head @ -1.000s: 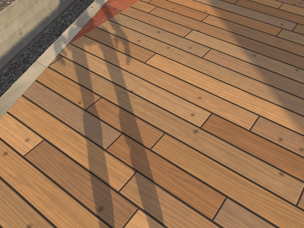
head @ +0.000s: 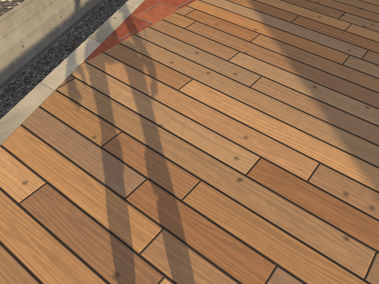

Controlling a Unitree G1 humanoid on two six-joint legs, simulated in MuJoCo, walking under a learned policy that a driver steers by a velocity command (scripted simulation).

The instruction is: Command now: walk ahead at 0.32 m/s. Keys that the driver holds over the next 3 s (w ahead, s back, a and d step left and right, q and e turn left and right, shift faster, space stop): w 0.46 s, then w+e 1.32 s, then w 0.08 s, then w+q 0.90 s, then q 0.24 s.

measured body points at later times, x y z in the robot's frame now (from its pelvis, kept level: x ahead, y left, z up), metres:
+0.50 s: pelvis +0.23 +0.01 -0.02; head +0.27 +0.01 +0.42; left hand +0.42 +0.22 -0.14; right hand +0.10 -0.20 -0.16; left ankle +0.01 +0.09 -0.73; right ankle +0.36 -0.05 -0.74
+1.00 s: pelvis +0.51 +0.01 -0.01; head +0.55 -0.01 +0.44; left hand +0.48 +0.26 -0.14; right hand +0.71 -0.24 -0.10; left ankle +0.69 +0.09 -0.72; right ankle +0.36 -0.05 -0.74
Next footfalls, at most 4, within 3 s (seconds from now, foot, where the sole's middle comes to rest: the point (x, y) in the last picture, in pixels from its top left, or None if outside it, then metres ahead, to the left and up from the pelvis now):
0.50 right None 0.40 -0.05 -0.78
1.04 left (177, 238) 0.73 0.07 -0.78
1.58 right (253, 210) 0.87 -0.24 -0.78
2.14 left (270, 150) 1.21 -0.35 -0.78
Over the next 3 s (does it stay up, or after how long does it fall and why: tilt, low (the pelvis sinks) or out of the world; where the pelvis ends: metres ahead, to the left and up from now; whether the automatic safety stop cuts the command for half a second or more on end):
stays up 1.39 -0.56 0.01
